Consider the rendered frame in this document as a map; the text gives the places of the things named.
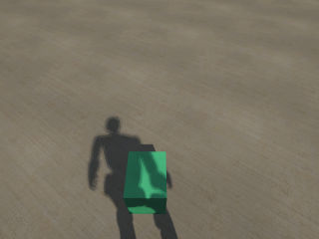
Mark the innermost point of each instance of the carton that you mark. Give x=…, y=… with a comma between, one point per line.
x=145, y=185

